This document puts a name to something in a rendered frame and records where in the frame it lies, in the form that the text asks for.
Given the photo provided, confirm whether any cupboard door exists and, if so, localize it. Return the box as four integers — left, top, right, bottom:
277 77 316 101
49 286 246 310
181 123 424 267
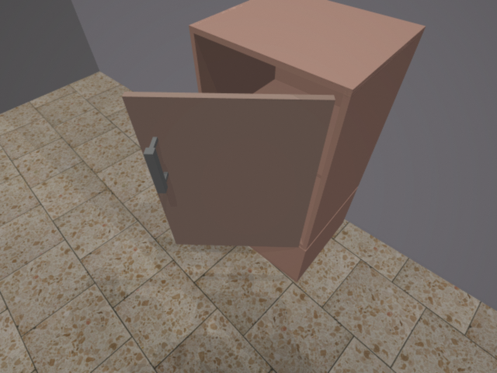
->
122 92 335 247

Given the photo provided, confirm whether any handle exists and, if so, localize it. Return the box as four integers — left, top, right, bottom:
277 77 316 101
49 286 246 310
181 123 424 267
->
144 137 169 193

